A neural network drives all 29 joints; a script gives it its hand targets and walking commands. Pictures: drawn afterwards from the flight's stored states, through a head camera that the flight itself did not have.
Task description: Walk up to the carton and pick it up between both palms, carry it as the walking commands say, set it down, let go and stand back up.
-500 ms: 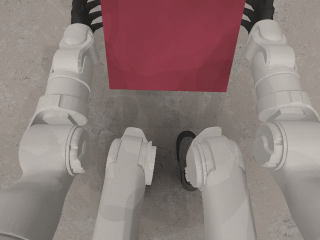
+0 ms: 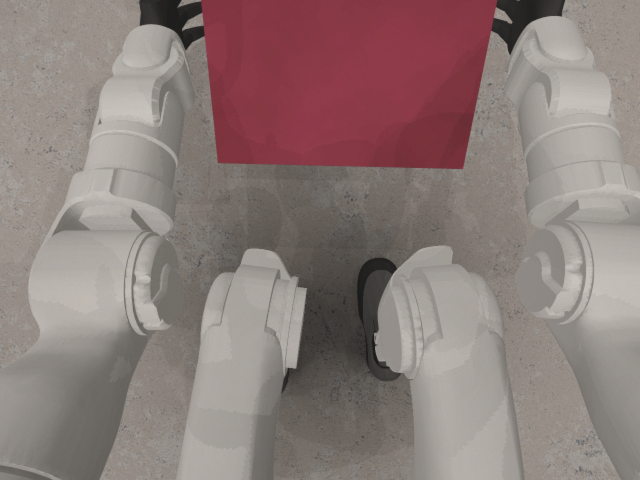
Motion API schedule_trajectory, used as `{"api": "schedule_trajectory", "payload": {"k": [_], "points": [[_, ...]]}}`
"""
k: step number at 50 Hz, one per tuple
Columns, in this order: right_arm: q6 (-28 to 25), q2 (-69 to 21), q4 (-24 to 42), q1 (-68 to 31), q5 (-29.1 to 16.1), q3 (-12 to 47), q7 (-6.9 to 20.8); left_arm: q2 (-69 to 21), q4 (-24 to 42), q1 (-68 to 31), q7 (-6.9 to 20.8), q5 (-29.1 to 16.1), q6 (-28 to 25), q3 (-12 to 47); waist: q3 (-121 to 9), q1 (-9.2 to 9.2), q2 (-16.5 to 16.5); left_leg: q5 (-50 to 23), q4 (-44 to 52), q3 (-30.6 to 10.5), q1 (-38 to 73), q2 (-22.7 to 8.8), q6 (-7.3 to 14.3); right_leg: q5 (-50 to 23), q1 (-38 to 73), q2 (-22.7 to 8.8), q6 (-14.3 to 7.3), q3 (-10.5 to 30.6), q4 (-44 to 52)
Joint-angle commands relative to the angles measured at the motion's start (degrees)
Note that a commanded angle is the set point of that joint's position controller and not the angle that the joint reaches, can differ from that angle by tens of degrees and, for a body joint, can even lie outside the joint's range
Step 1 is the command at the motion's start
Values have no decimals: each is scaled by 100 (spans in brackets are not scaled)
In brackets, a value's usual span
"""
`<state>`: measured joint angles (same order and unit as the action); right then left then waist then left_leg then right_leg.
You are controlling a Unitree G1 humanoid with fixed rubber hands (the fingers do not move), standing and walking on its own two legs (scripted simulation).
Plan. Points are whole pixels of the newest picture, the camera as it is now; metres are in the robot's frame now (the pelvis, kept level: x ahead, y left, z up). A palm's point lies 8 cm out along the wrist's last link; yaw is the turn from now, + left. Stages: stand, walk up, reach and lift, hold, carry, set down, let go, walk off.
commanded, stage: set down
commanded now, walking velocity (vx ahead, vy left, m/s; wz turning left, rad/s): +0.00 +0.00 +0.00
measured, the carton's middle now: (340, 62) +0.54 -0.03 -0.23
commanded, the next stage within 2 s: none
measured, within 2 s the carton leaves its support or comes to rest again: rests again in 1.36 s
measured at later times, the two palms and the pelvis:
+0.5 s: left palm (168, 23) +0.56 +0.15 -0.15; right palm (525, 18) +0.55 -0.21 -0.14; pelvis +0.01 +0.00 +0.00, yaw +0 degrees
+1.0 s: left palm (170, 20) +0.56 +0.15 -0.16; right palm (523, 14) +0.56 -0.21 -0.15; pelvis +0.02 +0.00 -0.01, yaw +0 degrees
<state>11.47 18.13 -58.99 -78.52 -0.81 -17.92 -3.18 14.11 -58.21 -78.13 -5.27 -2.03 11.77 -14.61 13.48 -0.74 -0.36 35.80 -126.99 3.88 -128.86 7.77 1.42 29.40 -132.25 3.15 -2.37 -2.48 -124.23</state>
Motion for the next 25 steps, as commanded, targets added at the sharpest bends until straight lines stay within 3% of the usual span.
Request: {"api": "schedule_trajectory", "payload": {"k": [1, 25], "points": [[23, -4860, 324, -2553, -332, 1612, 1517, -4617, 637, -3004, 1397, -305, -128, 1488, -5222, -79, -6, -1199, 1207, -528, 1623, -102, 17, -1306, 3190, 155, 8, 495, 674], [100, -4657, 2, -1533, 64, 1409, 1575, -4483, 242, -1954, 1483, 183, 2, 1197, -4667, -68, -42, -1475, 1026, -572, 1489, -102, -1, -1518, 2943, 140, 5, 588, 524]]}}
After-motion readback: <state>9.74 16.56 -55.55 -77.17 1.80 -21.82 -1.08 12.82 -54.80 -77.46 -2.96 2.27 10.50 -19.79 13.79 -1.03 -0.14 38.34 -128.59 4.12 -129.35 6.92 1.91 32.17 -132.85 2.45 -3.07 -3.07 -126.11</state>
